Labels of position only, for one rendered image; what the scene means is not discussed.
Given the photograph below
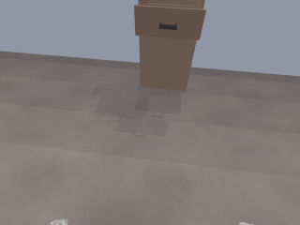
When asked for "handle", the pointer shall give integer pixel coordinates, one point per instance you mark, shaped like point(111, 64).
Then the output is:
point(167, 26)

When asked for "cabinet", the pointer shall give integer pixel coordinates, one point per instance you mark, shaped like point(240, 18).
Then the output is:
point(165, 62)

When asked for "drawer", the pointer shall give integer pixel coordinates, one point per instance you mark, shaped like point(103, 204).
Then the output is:
point(189, 21)

